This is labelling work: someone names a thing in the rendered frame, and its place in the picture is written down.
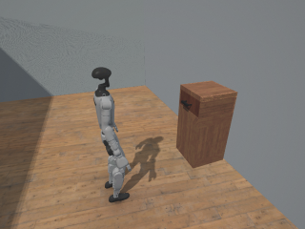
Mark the left robot shin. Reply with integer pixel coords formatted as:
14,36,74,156
108,162,117,184

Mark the robot right forearm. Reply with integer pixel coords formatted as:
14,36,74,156
104,127,123,158

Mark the cabinet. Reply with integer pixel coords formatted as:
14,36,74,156
176,80,238,168

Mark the robot right foot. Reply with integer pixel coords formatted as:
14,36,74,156
109,193,130,203

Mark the right robot upper arm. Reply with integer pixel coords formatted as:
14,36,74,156
100,97,112,134

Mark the robot left hand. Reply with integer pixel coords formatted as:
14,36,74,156
112,123,119,132

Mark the robot right hand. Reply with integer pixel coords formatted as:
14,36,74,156
116,156,132,176

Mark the drawer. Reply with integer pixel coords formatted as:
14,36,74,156
180,90,200,117

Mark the handle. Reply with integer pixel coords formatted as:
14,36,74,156
181,100,192,107

